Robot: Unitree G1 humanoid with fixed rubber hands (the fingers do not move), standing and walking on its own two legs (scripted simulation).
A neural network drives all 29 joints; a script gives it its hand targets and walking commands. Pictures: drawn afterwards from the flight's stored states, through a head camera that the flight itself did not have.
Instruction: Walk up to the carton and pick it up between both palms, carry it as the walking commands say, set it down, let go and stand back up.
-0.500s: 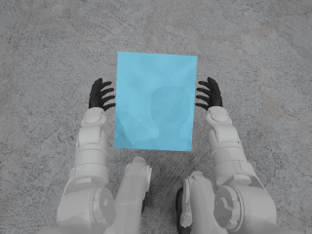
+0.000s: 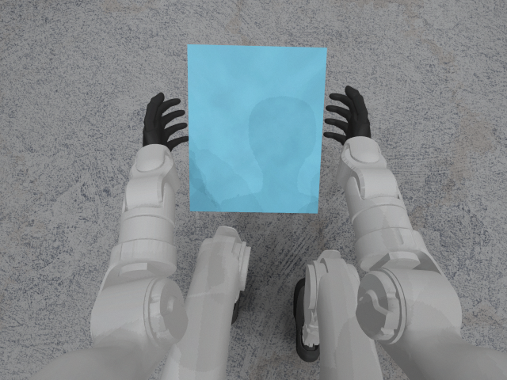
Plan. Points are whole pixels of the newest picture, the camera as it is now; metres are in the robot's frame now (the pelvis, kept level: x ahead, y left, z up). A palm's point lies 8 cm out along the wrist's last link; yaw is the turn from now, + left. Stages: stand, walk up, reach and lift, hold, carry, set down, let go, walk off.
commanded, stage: set down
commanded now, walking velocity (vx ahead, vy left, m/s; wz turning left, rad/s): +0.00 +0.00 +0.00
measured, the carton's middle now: (255, 133) +0.50 +0.10 -0.19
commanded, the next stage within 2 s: none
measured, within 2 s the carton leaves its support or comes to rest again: neither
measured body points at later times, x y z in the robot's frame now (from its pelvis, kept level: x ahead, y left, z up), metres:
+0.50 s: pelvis -0.01 +0.00 -0.06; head +0.30 +0.03 +0.27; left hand +0.46 +0.25 -0.18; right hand +0.52 -0.05 -0.19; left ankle +0.13 +0.12 -0.46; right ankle +0.09 -0.10 -0.46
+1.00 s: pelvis -0.02 +0.00 -0.11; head +0.34 +0.04 +0.17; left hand +0.47 +0.26 -0.27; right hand +0.54 -0.04 -0.27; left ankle +0.13 +0.12 -0.46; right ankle +0.09 -0.10 -0.46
